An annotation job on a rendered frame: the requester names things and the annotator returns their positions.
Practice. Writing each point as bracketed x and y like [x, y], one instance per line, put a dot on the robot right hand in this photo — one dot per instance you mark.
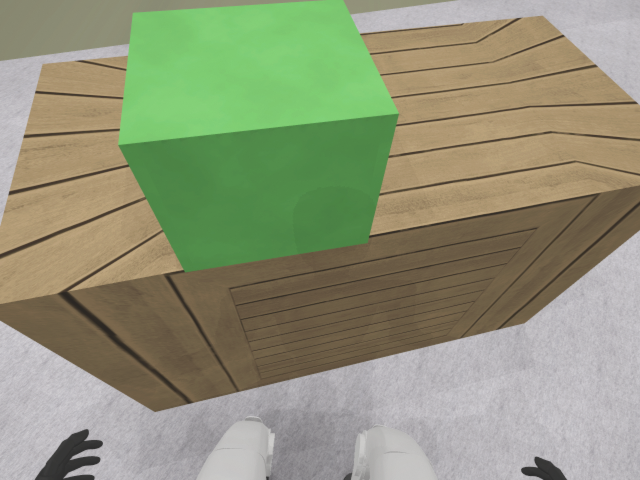
[544, 470]

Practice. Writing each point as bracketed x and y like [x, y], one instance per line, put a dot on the robot left hand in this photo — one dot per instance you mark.
[59, 464]

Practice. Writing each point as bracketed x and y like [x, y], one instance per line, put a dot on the carton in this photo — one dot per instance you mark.
[256, 131]

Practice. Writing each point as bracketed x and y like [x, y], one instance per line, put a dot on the pedestal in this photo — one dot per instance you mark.
[513, 171]

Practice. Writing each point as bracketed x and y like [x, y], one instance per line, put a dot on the left robot thigh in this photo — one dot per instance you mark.
[244, 453]

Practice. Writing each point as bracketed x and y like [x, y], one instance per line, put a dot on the robot thigh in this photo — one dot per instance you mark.
[384, 453]
[244, 453]

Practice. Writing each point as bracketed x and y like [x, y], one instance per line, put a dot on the right robot thigh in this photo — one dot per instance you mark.
[384, 453]

